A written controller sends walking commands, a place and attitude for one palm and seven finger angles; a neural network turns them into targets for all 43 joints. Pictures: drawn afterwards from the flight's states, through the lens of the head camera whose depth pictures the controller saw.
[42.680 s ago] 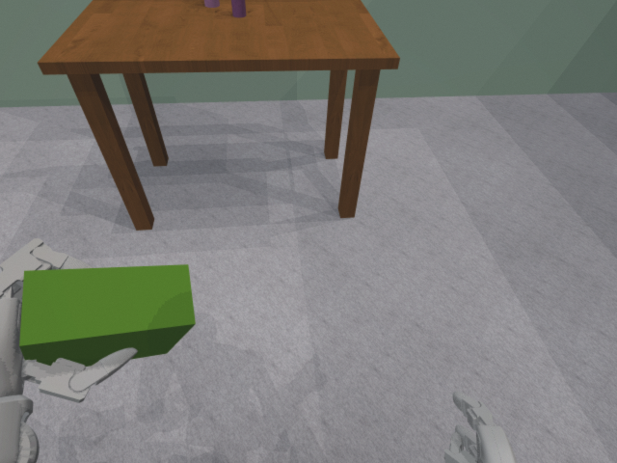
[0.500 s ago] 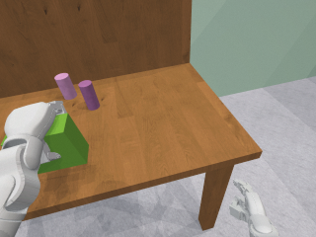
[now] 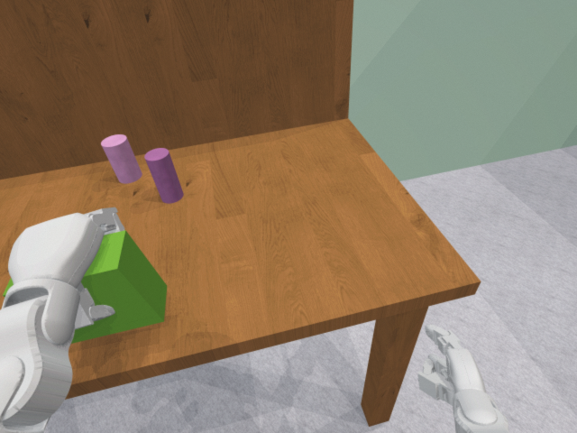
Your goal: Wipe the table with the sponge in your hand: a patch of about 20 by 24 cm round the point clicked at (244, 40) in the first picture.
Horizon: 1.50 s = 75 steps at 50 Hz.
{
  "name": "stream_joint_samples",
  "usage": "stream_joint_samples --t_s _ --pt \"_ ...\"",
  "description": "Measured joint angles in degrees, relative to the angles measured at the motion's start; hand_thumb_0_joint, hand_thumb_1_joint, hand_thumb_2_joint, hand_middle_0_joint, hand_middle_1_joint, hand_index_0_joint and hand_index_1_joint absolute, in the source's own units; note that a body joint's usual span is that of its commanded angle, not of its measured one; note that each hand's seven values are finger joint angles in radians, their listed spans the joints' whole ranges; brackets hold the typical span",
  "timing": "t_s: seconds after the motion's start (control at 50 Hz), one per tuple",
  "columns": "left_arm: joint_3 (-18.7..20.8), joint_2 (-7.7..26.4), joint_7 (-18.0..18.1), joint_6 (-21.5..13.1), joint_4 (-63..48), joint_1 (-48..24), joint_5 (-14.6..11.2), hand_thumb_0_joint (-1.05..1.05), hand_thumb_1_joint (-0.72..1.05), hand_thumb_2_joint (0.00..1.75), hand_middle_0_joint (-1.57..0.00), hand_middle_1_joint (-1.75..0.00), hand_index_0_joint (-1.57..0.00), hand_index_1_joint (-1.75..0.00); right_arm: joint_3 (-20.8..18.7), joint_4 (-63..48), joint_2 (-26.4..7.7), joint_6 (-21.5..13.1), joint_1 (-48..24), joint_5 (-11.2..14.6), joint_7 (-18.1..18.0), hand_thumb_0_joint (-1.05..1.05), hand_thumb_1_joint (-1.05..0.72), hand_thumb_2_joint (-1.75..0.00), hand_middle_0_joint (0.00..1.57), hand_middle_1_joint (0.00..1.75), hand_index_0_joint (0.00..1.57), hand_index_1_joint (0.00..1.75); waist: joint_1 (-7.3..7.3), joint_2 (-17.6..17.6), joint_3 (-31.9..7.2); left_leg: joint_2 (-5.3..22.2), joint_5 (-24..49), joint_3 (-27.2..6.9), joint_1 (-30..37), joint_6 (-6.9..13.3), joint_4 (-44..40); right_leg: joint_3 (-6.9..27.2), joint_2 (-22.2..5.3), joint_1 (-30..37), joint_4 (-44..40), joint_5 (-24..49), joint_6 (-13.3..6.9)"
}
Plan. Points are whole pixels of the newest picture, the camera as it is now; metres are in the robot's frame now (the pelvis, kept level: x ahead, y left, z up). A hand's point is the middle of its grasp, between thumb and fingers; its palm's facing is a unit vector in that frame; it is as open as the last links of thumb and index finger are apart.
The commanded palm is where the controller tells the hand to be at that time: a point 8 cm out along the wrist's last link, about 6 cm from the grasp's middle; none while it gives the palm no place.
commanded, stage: bring the sponge back beside the body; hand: left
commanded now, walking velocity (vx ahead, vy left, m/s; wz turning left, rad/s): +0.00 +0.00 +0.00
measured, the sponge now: (105, 298) +0.22 +0.30 +0.10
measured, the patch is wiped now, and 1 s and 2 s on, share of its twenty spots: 1.00 1.00 1.00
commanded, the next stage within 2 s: step back with the hand held close in 1.04 s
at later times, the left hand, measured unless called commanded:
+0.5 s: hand (101, 291) +0.20 +0.28 +0.15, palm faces +0.14 -0.14 -0.98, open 10.1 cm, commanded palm +0.16 +0.28 +0.22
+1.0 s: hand (103, 298) +0.19 +0.27 +0.15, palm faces +0.17 -0.14 -0.98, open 10.1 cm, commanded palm +0.15 +0.26 +0.22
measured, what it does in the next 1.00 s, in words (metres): stands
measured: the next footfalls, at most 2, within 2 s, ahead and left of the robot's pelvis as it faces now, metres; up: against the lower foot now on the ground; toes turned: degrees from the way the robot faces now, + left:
right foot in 1.94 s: -0.02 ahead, -0.10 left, +0.00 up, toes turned +3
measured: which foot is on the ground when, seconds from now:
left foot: down 0.00-1.00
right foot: down 0.00-1.00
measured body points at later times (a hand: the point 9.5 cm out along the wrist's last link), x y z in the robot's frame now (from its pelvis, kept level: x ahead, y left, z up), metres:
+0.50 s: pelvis +0.00 +0.00 +0.00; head -0.03 -0.05 +0.45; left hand +0.19 +0.28 +0.20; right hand +0.26 -0.19 -0.06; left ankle +0.03 +0.11 -0.74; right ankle +0.02 -0.10 -0.74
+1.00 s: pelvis +0.00 -0.01 +0.00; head -0.05 -0.05 +0.45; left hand +0.18 +0.27 +0.20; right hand +0.26 -0.20 -0.06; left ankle +0.03 +0.11 -0.74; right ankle +0.02 -0.10 -0.74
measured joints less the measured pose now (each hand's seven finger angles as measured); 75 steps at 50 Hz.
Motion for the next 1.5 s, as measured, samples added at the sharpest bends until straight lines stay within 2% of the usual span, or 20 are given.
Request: stream_joint_samples --t_s 0.18,0.36,0.54,0.76,1.18,1.2,1.22,1.24,1.26,1.28,1.32,1.36,1.42,1.5 --pt "0.6 -0.2 1.2 -0.2 -2.3 2.1 -0.4 -0.01 -0.51 1.06 -0.72 -1.35 -0.76 -1.32 0.7 -0.3 1.2 0.1 -0.5 -0.2 0.7 0.02 -0.9 -0.9 0.21 0.3 0.2 0.3 -0.58 -0.1 -0.5 0.3 0.0 0.7 0.5 -0.1 -0.6 0.7 0.3 0.2 -0.4 0.2 -0.1" --pt "0.9 -1.5 1.4 1.2 -3.6 5.6 -1.0 -0.01 -0.51 1.06 -0.72 -1.35 -0.75 -1.32 0.3 -0.5 0.2 0.5 0.4 -0.1 1.0 0.02 -0.9 -0.9 0.21 0.3 0.2 0.3 -0.72 0.1 -0.7 0.4 -0.2 0.6 0.4 -0.2 -0.3 0.7 0.4 0.1 -0.2 0.1 -0.1" --pt "-0.2 -1.9 2.6 -0.4 -6.0 8.8 0.0 -0.01 -0.51 1.06 -0.72 -1.35 -0.76 -1.32 -0.4 -0.2 0.1 0.0 1.1 -0.6 1.0 0.02 -0.9 -0.9 0.2 0.3 0.2 0.3 -0.35 -0.1 -0.5 0.6 -0.5 0.5 1.0 -0.3 0.1 0.6 0.7 0.8 -0.1 -0.1 -0.4" --pt "-0.2 -3.1 3.4 -0.1 -5.7 9.9 -0.4 -0.01 -0.51 1.06 -0.72 -1.35 -0.75 -1.32 -0.2 -0.3 0.8 -0.2 0.7 -0.6 1.2 0.02 -0.9 -0.9 0.21 0.3 0.2 0.3 -0.7 0.0 -0.7 1.0 -0.3 0.7 1.2 -0.6 0.0 0.8 1.0 0.9 -0.2 0.2 -0.6" --pt "-0.8 -3.4 4.0 -0.7 -4.8 9.5 0.0 -0.01 -0.51 1.06 -0.72 -1.35 -0.75 -1.32 -0.6 0.1 0.3 -0.9 1.2 -0.8 0.6 0.02 -0.9 -0.9 0.21 0.3 0.2 0.3 -0.92 0.0 -0.6 1.2 0.1 0.9 1.3 -0.7 -0.1 1.1 1.2 0.8 -0.2 0.6 -0.7" --pt "2.0 -4.4 4.8 -3.3 -4.5 9.2 -10.1 -0.01 -0.51 1.06 -0.72 -1.35 -0.75 -1.32 -0.7 -1.7 0.3 -0.5 2.0 -0.7 0.5 0.02 -0.9 -0.9 0.21 0.3 0.2 0.3 -1.27 0.0 -0.8 1.1 -0.8 0.3 0.1 -0.4 0.9 0.6 1.2 0.3 -0.2 0.6 -0.6" --pt "5.3 -5.4 5.6 -7.4 -3.9 9.1 -21.1 -0.01 -0.51 1.06 -0.72 -1.35 -0.75 -1.32 -0.5 -3.6 0.4 -0.9 3.1 -0.9 0.4 0.02 -0.9 -0.9 0.21 0.3 0.2 0.3 -1.8 -0.3 -1.2 0.9 -2.5 -0.5 -1.9 0.1 2.6 0.0 1.2 -0.9 0.0 0.6 -0.6" --pt "7.7 -6.0 6.5 -11.4 -3.1 9.3 -29.0 -0.01 -0.51 1.06 -0.72 -1.35 -0.75 -1.32 -0.2 -5.1 0.7 -1.5 4.1 -1.3 0.5 0.02 -0.9 -0.9 0.2 0.3 0.2 0.3 -2.33 -1.0 -1.4 0.7 -4.3 -1.2 -3.8 0.5 4.1 -0.4 1.3 -2.3 0.4 0.6 -0.7" --pt "9.7 -6.4 7.4 -14.6 -2.9 9.7 -34.7 -0.01 -0.51 1.06 -0.72 -1.35 -0.76 -1.32 0.2 -6.2 1.2 -1.9 5.0 -1.5 0.6 0.02 -0.9 -0.9 0.2 0.3 0.2 0.3 -2.96 -1.9 -1.4 0.5 -5.7 -1.8 -5.5 0.8 5.7 -0.7 1.5 -3.6 0.9 0.5 -0.8" --pt "11.4 -6.9 8.3 -17.0 -3.7 10.4 -38.8 -0.01 -0.51 1.06 -0.72 -1.35 -0.76 -1.32 0.6 -7.0 1.7 -2.2 5.9 -1.6 0.7 0.02 -0.9 -0.9 0.21 0.3 0.2 0.3 -3.67 -2.9 -1.4 0.6 -6.2 -2.1 -6.8 0.9 7.3 -0.9 1.7 -5.0 1.5 0.4 -0.9" --pt "14.0 -8.1 10.1 -21.0 -7.1 12.1 -44.0 -0.01 -0.51 1.06 -0.72 -1.35 -0.76 -1.32 1.1 -8.1 2.2 -2.6 8.0 -2.0 0.7 0.01 -0.9 -0.9 0.21 0.3 0.2 0.3 -5.4 -4.6 -1.5 1.1 -4.6 -2.6 -7.7 1.1 8.6 -1.4 2.3 -7.6 3.2 -0.2 -1.0" --pt "15.8 -9.2 11.6 -24.3 -11.3 13.7 -46.9 -0.01 -0.51 1.06 -0.72 -1.35 -0.75 -1.32 1.0 -7.6 2.5 -2.6 9.6 -2.5 0.7 0.01 -0.9 -0.9 0.21 0.3 0.2 0.3 -7.26 -6.5 -0.8 0.8 -5.5 -2.8 -8.7 -0.2 9.0 -1.7 1.9 -9.6 5.5 -1.3 -0.8" --pt "18.5 -10.2 13.0 -28.1 -16.9 17.2 -48.3 -0.01 -0.51 1.06 -0.72 -1.35 -0.75 -1.33 -0.1 -6.6 2.1 -2.4 12.4 -3.1 0.9 0.01 -0.9 -0.9 0.21 0.3 0.2 0.31 -8.91 -7.9 -0.2 -0.1 -5.7 -2.0 -10.0 -0.1 9.2 -1.1 1.0 -11.4 6.7 -1.8 0.1" --pt "23.0 -8.5 13.8 -31.4 -19.6 21.1 -48.5 -0.01 -0.51 1.06 -0.72 -1.35 -0.76 -1.33 -2.3 -4.3 1.5 -2.4 15.0 -3.5 1.1 0.01 -0.9 -0.9 0.21 0.3 0.2 0.3 -10.07 -7.3 0.2 -0.9 -4.9 -1.3 -10.7 0.7 8.4 -0.4 0.1 -12.4 6.7 -1.7 0.7"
